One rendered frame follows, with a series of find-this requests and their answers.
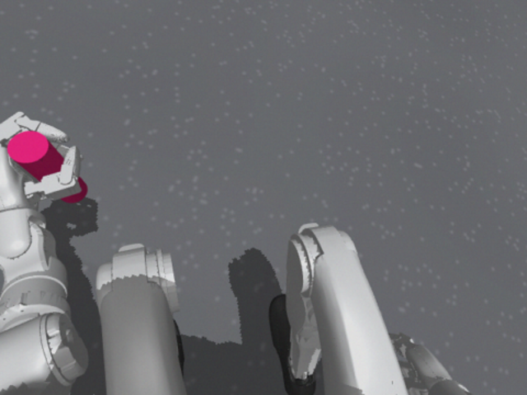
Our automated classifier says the right robot foot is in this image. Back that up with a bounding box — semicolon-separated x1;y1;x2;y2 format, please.
268;295;315;395

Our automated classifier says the right robot arm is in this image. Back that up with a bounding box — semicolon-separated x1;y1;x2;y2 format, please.
428;379;474;395

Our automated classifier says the can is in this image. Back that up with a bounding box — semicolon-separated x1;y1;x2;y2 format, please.
7;131;87;203

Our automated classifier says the left robot arm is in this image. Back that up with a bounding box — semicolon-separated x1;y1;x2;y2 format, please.
0;207;88;395

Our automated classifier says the right robot hand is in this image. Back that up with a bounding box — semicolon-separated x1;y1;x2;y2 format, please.
389;332;453;395

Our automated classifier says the left robot hand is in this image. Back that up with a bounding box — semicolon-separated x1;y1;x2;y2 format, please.
0;112;84;211

